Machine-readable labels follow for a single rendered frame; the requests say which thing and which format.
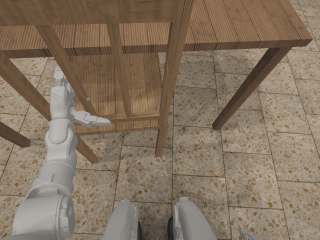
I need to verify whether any robot left thigh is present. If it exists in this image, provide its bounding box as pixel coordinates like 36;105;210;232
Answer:
101;203;138;240

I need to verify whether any left robot forearm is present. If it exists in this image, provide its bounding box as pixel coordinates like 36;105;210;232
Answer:
12;118;78;235

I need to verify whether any table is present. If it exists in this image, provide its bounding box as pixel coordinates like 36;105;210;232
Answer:
0;0;313;148

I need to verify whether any right robot hand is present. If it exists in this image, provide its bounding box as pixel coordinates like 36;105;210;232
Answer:
239;230;262;240

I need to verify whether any left robot shin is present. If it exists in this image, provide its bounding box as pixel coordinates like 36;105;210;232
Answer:
120;199;138;240

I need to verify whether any chair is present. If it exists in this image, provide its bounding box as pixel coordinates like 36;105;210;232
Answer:
0;0;194;164

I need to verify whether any left robot hand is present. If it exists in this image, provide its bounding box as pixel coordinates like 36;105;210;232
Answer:
49;66;111;128

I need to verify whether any robot left upper arm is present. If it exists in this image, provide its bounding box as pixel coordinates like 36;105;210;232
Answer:
1;194;76;240

